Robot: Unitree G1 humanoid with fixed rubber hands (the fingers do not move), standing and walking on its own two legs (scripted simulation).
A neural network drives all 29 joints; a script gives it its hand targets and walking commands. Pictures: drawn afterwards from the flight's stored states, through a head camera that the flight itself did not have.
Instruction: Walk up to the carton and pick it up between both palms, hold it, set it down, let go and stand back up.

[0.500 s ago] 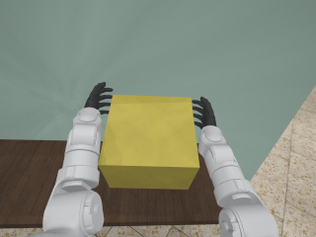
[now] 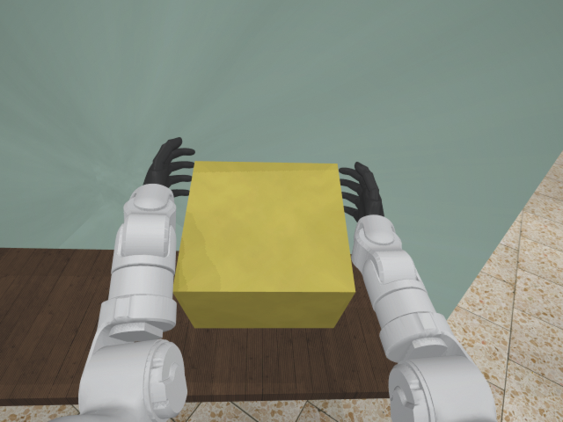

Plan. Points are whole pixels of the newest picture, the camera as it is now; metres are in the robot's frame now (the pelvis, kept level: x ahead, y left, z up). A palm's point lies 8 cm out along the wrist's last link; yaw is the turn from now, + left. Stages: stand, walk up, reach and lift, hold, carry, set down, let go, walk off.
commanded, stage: reach and lift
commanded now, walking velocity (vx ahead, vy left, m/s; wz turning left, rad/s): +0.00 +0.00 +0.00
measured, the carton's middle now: (265, 246) +0.35 +0.01 +0.11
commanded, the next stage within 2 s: hold in 0.50 s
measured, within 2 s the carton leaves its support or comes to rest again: neither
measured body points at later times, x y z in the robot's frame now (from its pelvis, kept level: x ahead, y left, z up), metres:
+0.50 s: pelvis -0.01 +0.00 +0.00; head -0.08 +0.03 +0.44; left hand +0.38 +0.16 +0.20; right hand +0.36 -0.14 +0.18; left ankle +0.04 +0.15 -0.74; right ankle +0.01 -0.11 -0.74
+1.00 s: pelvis -0.01 +0.00 +0.00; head -0.08 +0.02 +0.44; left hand +0.38 +0.16 +0.21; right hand +0.36 -0.14 +0.18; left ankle +0.04 +0.15 -0.74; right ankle +0.01 -0.11 -0.74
